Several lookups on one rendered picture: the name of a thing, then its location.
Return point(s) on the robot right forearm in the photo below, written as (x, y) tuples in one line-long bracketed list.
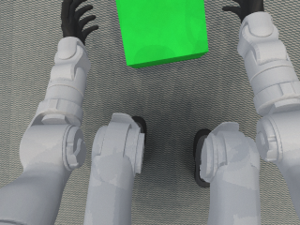
[(269, 68)]

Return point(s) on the left robot hand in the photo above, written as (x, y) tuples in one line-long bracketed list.
[(71, 26)]

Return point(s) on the carton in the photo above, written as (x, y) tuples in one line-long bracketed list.
[(158, 32)]

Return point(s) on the robot right upper arm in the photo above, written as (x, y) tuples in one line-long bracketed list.
[(278, 141)]

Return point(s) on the robot left forearm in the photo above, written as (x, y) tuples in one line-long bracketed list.
[(63, 102)]

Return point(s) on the robot left upper arm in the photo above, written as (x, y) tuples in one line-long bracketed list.
[(49, 154)]

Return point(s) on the right robot hand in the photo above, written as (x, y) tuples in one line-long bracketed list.
[(246, 7)]

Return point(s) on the left robot thigh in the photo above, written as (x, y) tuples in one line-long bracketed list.
[(113, 171)]

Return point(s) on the left robot foot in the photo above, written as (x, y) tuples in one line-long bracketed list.
[(141, 123)]

